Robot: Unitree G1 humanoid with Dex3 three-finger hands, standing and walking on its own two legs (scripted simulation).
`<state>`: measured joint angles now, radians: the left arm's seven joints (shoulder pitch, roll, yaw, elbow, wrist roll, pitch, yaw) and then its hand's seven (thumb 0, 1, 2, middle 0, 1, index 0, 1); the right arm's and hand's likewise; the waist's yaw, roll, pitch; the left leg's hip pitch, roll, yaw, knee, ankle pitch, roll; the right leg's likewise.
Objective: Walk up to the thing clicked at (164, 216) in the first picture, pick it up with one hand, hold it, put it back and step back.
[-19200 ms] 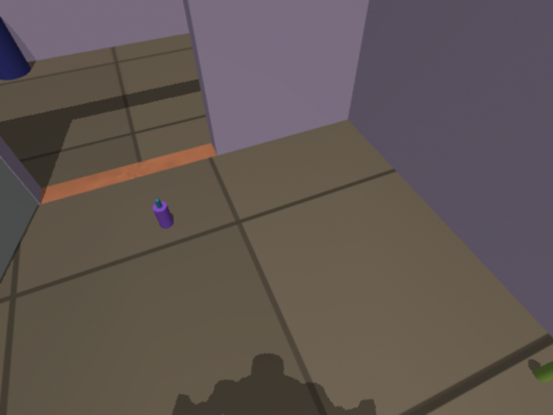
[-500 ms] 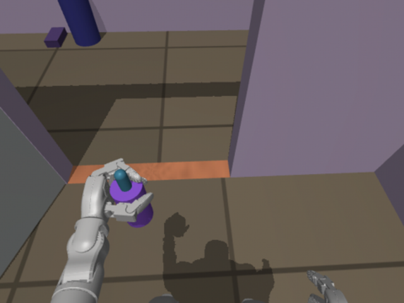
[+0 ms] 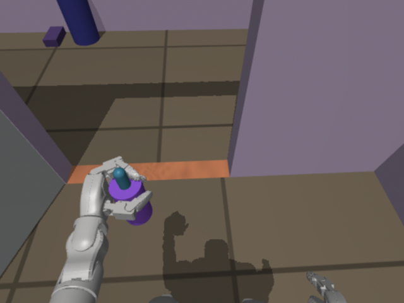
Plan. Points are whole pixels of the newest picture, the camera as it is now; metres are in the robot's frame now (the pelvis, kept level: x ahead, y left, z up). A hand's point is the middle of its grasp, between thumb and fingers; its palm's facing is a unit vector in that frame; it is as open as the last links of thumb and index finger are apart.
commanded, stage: hold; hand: left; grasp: from the side
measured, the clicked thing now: (129, 194) +0.32 +0.16 +0.01
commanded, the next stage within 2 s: crouch in 0.16 s
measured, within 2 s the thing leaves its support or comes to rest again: neither
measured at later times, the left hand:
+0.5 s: hand (132, 194) +0.33 +0.16 +0.00, palm faces +0.11 -0.99 -0.01, open 6.6 cm
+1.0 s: hand (147, 218) +0.37 +0.17 -0.23, palm faces +0.12 -0.99 -0.04, open 6.6 cm
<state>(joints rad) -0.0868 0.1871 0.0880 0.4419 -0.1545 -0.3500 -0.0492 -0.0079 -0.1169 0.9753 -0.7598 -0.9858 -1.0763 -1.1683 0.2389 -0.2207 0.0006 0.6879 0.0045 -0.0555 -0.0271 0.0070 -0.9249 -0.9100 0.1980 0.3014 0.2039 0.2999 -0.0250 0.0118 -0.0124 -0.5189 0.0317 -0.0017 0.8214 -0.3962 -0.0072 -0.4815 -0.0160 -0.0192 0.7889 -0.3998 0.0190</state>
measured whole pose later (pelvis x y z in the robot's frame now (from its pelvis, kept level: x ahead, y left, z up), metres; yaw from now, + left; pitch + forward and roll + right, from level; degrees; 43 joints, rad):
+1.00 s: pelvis -0.04 +0.00 -0.19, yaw -2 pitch +32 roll -3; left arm -0.47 0.26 0.29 0.95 -0.12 -0.74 -0.07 -0.01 -0.12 0.98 -0.77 -0.97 -1.08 -1.16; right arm 0.14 -0.25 -0.01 0.71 -0.08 -0.03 0.07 0.00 -0.91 -0.91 0.20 0.30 0.20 0.30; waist -0.09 0.02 -0.19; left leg -1.62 0.04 -0.05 1.72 -0.66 -0.01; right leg -1.57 0.00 -0.03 1.69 -0.67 0.02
